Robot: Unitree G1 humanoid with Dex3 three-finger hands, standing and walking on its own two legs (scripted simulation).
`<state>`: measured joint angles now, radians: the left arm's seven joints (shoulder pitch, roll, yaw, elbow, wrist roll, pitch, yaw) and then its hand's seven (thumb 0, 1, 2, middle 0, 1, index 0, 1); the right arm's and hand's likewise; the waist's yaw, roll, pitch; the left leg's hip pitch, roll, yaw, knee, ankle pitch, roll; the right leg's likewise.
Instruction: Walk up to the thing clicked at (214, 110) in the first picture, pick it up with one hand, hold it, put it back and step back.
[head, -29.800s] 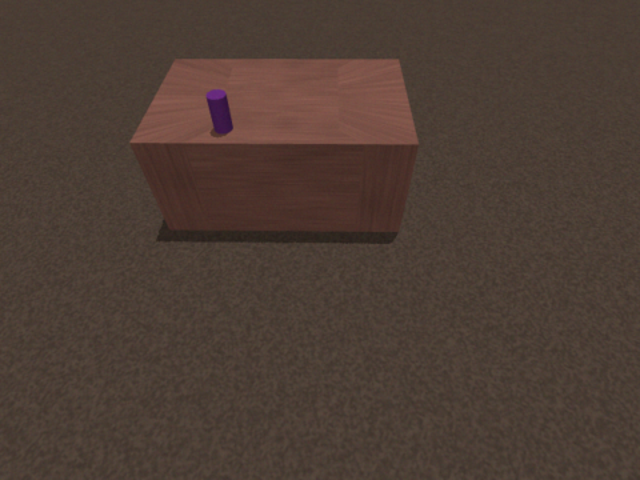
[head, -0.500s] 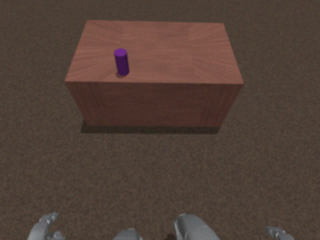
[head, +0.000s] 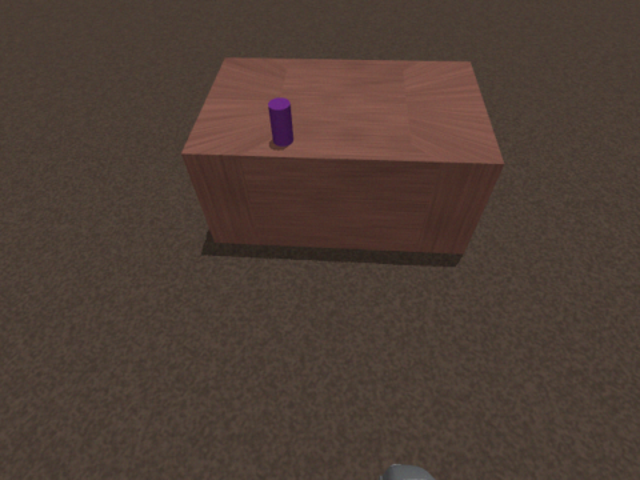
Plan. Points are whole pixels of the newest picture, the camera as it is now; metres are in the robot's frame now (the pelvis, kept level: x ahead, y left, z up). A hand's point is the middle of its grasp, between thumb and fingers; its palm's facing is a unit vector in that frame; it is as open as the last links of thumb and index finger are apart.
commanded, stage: step back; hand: left
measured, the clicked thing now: (281, 122) +1.10 +0.14 -0.24
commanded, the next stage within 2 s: stand in 0.80 s
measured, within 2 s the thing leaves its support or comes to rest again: neither
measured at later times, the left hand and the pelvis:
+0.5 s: hand out of the picture +0.11 +0.27 -0.14, palm faces +0.00 -0.93 -0.36, open 7.4 cm; pelvis +0.03 +0.01 +0.01, yaw -1 degrees
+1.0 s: hand (146, 470) +0.15 +0.26 -0.13, palm faces -0.04 -0.94 -0.34, open 7.4 cm; pelvis +0.04 +0.01 +0.03, yaw -2 degrees
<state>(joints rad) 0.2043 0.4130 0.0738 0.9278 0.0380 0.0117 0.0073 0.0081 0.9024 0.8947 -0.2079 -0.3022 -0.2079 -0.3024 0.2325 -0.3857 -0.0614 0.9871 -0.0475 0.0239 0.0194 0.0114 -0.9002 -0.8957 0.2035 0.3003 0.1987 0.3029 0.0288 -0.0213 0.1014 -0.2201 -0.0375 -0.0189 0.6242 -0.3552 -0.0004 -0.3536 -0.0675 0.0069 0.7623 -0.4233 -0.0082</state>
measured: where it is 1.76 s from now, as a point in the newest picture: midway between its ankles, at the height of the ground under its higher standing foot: outside the picture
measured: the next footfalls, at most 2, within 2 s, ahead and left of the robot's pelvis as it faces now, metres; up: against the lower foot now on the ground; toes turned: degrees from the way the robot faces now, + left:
none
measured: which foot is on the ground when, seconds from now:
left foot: down 0.00-1.00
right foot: down 0.00-1.00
